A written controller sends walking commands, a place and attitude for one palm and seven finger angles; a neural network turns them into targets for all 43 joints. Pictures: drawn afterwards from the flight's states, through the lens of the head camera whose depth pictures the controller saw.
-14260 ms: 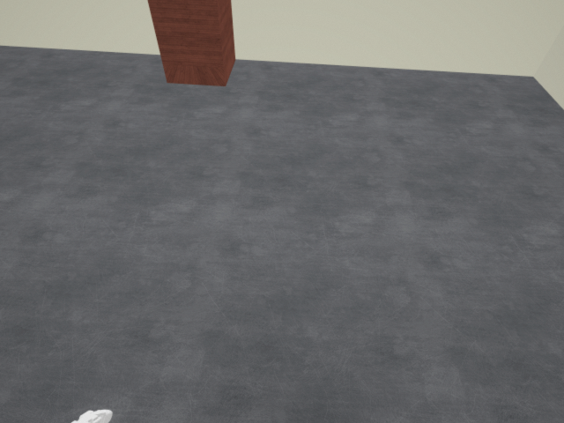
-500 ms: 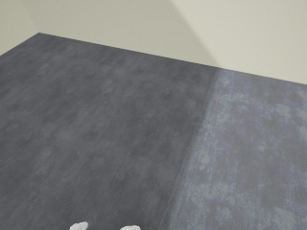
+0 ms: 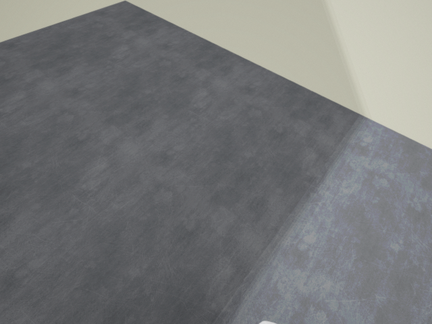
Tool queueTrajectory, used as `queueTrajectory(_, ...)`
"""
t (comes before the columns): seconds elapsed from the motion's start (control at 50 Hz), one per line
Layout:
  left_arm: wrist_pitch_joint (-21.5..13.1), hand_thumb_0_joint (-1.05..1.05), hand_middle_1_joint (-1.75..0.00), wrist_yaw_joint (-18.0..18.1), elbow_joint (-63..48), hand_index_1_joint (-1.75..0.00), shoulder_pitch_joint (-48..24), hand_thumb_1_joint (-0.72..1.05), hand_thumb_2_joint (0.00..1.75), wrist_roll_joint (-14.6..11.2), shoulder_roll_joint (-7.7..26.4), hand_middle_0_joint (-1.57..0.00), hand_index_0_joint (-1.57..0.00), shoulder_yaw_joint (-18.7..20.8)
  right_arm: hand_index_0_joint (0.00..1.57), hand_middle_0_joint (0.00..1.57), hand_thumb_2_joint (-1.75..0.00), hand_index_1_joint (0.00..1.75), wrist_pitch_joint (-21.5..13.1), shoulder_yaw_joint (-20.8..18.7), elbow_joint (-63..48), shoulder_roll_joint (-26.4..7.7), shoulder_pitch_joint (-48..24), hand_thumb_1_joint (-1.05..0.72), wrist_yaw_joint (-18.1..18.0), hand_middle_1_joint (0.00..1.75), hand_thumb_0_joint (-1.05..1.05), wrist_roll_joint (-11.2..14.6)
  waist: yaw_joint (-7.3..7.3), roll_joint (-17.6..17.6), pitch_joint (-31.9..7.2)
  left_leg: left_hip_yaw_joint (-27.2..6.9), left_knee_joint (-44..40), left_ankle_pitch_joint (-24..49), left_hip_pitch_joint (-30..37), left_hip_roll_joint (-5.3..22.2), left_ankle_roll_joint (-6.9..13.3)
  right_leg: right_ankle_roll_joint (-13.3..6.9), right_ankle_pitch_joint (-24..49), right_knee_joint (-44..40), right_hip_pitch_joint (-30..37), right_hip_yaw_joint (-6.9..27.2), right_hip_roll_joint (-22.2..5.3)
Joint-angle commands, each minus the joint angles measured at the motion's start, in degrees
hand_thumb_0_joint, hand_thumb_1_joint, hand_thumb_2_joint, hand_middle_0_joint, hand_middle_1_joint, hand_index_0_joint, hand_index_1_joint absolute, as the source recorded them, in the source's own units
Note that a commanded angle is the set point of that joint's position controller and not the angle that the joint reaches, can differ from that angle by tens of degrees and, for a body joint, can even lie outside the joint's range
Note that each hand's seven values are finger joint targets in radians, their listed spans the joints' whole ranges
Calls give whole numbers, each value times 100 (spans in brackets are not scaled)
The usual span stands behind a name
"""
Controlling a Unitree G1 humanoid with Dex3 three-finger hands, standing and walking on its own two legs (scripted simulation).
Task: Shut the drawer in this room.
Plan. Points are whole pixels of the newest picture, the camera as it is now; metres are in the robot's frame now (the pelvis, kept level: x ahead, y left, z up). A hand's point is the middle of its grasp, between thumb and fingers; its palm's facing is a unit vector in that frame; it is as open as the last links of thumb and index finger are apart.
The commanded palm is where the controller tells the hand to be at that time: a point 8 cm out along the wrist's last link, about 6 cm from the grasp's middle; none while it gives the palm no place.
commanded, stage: turn or walk to find it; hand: left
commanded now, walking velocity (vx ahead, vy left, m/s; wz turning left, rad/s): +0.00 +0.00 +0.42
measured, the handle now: out of the picture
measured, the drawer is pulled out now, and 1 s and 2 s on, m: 0.22 0.22 0.22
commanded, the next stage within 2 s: stand and wait in 1.36 s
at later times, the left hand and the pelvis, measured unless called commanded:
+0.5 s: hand out of the picture +0.04 +0.16 -0.14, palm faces +0.23 -0.93 -0.27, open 7.4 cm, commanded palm none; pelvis +0.00 -0.04 +0.01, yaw +13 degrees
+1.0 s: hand out of the picture -0.05 +0.20 -0.16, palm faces +0.45 -0.85 -0.26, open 7.4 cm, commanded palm none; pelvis -0.02 -0.03 +0.01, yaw +25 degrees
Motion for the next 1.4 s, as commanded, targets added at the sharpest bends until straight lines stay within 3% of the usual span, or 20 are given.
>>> queueTrajectory(0.0, -246, 0, -30, -61, -537, -30, -315, 90, 90, -40, 318, -20, -20, 69, 20, 20, -90, 30, -134, -193, -270, -1143, 137, -90, -132, 30, 0, -36, -183, 1290, -363, -1318, -1362, 3481, 724, 1298, 798, 139, 363, 891, -774, 456, 104)
queueTrajectory(0.16, -293, 0, -30, -24, -730, -30, -549, 90, 90, -78, 223, -20, -20, 0, 20, 20, -90, 30, -74, -299, -287, -1214, 315, -90, -98, 30, 0, -57, -336, 1294, -626, -1622, -1048, 3899, 930, 1222, 879, 165, 213, -678, -128, 392, 406)
queueTrajectory(0.24, -389, 0, -30, -6, -591, -30, 128, 90, 90, -81, 308, -20, -20, 31, 20, 20, -90, 30, -28, -318, -413, -1168, 1, -90, -66, 30, 0, -28, 14, 1149, -708, -1712, -609, 2917, 65, 874, 548, 76, 1494, -2572, 1294, 236, 540)
queueTrajectory(0.26, -444, 0, -30, 17, -545, -30, 330, 90, 90, -45, 515, -20, -20, 75, 20, 20, -90, 30, -40, -305, -442, -992, 14, -90, -42, 30, 0, 11, 99, 690, -769, -1491, -193, 2015, -479, 562, 267, 3, 1991, -3145, 1974, 518, 190)
queueTrajectory(0.28, -501, 0, -30, 70, -536, -30, 483, 90, 90, 41, 996, -20, -20, 171, 20, 20, -90, 30, -55, -237, -567, -612, 135, -90, -6, 30, 0, 53, 129, -766, -874, -716, 889, 287, -1511, -158, -108, -456, 2594, -3446, 2645, 1884, -1147)
queueTrajectory(0.3, -494, 0, -30, 70, -620, -30, 482, 90, 90, 25, 1185, -20, -20, 197, 20, 20, -90, 30, 10, -264, -639, -657, 25, -90, -24, 30, 0, 17, 201, -1219, -706, -642, 2097, -1468, -1674, -380, -209, -1109, 2813, -3731, 1992, 2536, -2031)
queueTrajectory(0.4, -500, 0, -30, 87, -878, -30, -472, 90, 90, 14, 563, -20, -20, 71, 20, 20, -90, 30, 171, -288, -290, -678, 298, -90, 95, 30, 0, -41, -242, -607, -139, -618, 3734, -260, -1601, 19, -315, -937, 2168, -3678, 969, 977, -1096)
queueTrajectory(0.6, -463, 0, -30, 73, -487, -30, 352, 90, 90, 66, 914, -20, -20, 189, 20, 20, -90, 30, 41, -94, -393, -469, -252, -90, 78, 30, 0, 46, 192, -832, -629, 107, 1078, -738, -972, 24, -377, -1133, 4293, -2966, 2097, 443, -1308)
queueTrajectory(0.66, -417, 0, -30, 68, -440, -30, 147, 90, 90, 16, 938, -20, -20, 210, 20, 20, -90, 30, -21, -96, -275, -533, 199, -90, 59, 30, 0, 32, -85, -675, -765, 302, -322, 293, -66, 11, -303, -769, 3888, -2418, 1775, 73, -1211)
queueTrajectory(0.68, -381, 0, -30, 53, -454, -30, 125, 90, 90, -33, 838, -20, -20, 201, 20, 20, -90, 30, -69, -141, -217, -717, 401, -90, 65, 30, 0, 19, -231, -255, -838, 114, -1003, 1033, 626, 191, -206, -496, 3312, -1909, 1237, -121, -1060)
queueTrajectory(0.72, -305, 0, -30, 5, -773, -30, -51, 90, 90, -39, 264, -20, -20, 22, 20, 20, -90, 30, -80, -332, -236, -1617, 787, -90, 34, 30, 0, -14, -432, 2026, -764, -2205, -1486, 3605, 1350, 2216, 853, 90, -836, 51, -674, -236, 0)
queueTrajectory(0.84, -257, 0, -30, -52, -518, -30, -238, 90, 90, -44, 318, -20, -20, 59, 20, 20, -90, 30, -128, -198, -307, -1139, 117, -90, -109, 30, 0, -32, -206, 1160, -495, -1268, -1377, 3210, 650, 1307, 828, 123, 308, 755, -526, 468, 119)
queueTrajectory(0.96, -270, 0, -30, -29, -671, -30, -388, 90, 90, -62, 202, -20, -20, 13, 20, 20, -90, 30, -62, -291, -312, -1203, 203, -90, -68, 30, 0, -60, -310, 1188, -505, -1546, -1292, 2871, 493, 1240, 866, 135, 228, -532, -7, 369, 356)
queueTrajectory(1.06, -390, 0, -30, 0, -547, -30, 355, 90, 90, -67, 298, -20, -20, 48, 20, 20, -90, 30, -11, -319, -459, -1112, -56, -90, -35, 30, 0, -23, 57, 1053, -713, -1631, -651, 2142, -305, 828, 506, 54, 1555, -2740, 1520, 233, 492)
queueTrajectory(1.08, -460, 0, -30, 34, -528, -30, 539, 90, 90, -11, 595, -20, -20, 103, 20, 20, -90, 30, -21, -298, -493, -860, 12, -90, -8, 30, 0, 27, 123, 283, -804, -1264, 66, 1193, -934, 387, 175, -101, 1726, -3409, 2183, 855, -170)
queueTrajectory(1.1, -499, 0, -30, 75, -564, -30, 517, 90, 90, 65, 1120, -20, -20, 210, 20, 20, -90, 30, -27, -217, -682, -449, 47, -90, 22, 30, 0, 37, 115, -1347, -636, -444, 1302, -829, -1967, -431, -222, -728, 2295, -3717, 2447, 2367, -1621)
queueTrajectory(1.12, -491, 0, -30, 96, -643, -30, 516, 90, 90, 16, 1137, -20, -20, 245, 20, 20, -90, 30, 69, -295, -729, -737, -155, -90, -5, 30, 0, -13, 257, -1397, -560, -736, 2416, -1445, -1782, -234, -206, -1164, 2348, -3900, 1579, 2553, -2103)
queueTrajectory(1.18, -472, 0, -30, 84, -860, -30, -402, 90, 90, 13, 667, -20, -20, 110, 20, 20, -90, 30, 162, -335, -393, -693, 120, -90, 86, 30, 0, -41, -234, -446, -62, -744, 3737, -451, -1695, -30, -222, -986, 1675, -3782, 793, 1370, -1253)
queueTrajectory(1.22, -495, 0, -30, 97, -902, -30, -501, 90, 90, 26, 537, -20, -20, 88, 20, 20, -90, 30, 174, -309, -283, -619, 370, -90, 119, 30, 0, -38, -304, -603, -184, -557, 3652, -164, -1595, 18, -320, -860, 1891, -3717, 907, 870, -1042)
queueTrajectory(1.38, -494, 0, -30, 87, -490, -30, 385, 90, 90, 75, 783, -20, -20, 156, 20, 20, -90, 30, 89, -140, -338, -460, -193, -90, 74, 30, 0, 13, 189, -707, -496, -122, 1641, -770, -1202, 57, -394, -1146, 3324, -3369, 1884, 753, -1293)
